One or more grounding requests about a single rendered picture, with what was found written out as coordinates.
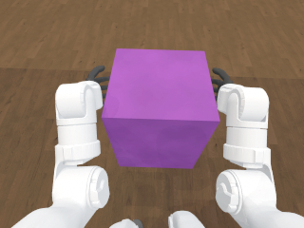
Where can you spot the left robot upper arm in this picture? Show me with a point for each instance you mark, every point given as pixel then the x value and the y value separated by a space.
pixel 78 192

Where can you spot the right robot hand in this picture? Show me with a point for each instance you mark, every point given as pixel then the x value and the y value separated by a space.
pixel 224 76

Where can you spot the robot left foot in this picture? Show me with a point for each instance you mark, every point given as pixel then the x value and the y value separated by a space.
pixel 138 222

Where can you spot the right robot thigh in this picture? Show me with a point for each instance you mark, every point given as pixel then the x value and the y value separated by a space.
pixel 183 219

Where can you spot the robot right forearm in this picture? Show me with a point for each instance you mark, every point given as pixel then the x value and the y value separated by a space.
pixel 246 110

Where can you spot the left robot hand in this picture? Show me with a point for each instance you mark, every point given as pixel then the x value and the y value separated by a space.
pixel 91 77

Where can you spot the right robot upper arm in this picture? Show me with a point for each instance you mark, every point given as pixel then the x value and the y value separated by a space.
pixel 250 198

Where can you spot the robot left forearm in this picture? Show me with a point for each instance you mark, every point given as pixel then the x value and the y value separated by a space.
pixel 76 117

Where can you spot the carton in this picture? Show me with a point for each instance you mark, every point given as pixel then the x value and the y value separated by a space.
pixel 160 109

